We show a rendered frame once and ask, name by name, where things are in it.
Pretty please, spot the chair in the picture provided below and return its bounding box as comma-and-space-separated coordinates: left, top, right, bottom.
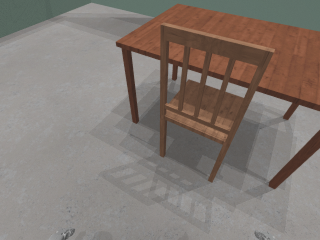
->
159, 22, 275, 183

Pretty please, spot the robot right hand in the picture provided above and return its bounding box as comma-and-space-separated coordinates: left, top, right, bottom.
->
254, 230, 278, 240

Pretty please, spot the table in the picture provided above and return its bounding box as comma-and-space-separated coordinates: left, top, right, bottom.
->
116, 4, 320, 189

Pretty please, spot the robot left hand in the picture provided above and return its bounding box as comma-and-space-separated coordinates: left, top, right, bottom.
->
48, 227, 75, 240

